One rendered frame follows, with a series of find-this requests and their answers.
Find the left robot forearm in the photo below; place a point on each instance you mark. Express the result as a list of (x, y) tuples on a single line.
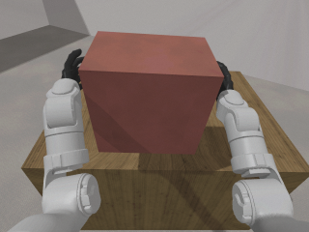
[(63, 129)]

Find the robot left hand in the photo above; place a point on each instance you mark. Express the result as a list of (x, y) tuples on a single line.
[(70, 70)]

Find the left robot upper arm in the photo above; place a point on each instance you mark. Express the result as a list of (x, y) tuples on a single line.
[(67, 204)]

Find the robot right hand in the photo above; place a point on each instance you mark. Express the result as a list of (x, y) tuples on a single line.
[(227, 83)]

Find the right robot forearm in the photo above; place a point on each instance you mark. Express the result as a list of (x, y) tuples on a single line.
[(250, 157)]

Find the right robot upper arm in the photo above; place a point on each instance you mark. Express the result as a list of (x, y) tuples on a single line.
[(265, 206)]

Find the pedestal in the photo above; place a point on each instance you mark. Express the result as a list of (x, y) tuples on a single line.
[(148, 191)]

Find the carton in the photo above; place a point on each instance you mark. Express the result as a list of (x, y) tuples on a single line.
[(149, 93)]

